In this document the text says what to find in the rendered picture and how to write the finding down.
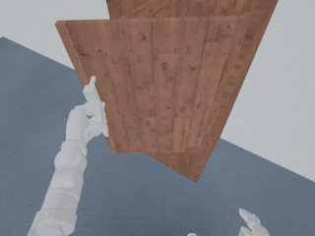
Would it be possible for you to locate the robot right hand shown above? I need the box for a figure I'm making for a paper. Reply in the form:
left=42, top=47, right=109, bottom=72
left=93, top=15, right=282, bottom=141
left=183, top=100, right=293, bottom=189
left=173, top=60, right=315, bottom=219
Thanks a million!
left=238, top=208, right=270, bottom=236

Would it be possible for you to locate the robot left hand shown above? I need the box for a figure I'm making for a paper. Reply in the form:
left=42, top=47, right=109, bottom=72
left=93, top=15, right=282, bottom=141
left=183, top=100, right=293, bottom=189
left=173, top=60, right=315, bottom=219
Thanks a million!
left=66, top=100, right=109, bottom=146

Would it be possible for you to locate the handle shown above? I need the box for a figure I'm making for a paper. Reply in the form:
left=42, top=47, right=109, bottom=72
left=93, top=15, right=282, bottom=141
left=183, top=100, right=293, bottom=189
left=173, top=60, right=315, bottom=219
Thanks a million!
left=83, top=76, right=106, bottom=116

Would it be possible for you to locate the left robot forearm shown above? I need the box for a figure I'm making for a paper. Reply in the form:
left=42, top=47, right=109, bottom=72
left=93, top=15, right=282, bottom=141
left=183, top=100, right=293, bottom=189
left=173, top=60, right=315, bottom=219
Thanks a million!
left=28, top=140, right=88, bottom=236

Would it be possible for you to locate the cupboard door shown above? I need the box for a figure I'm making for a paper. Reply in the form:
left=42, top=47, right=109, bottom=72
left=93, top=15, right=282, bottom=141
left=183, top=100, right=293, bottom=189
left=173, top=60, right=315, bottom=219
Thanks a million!
left=55, top=16, right=246, bottom=153

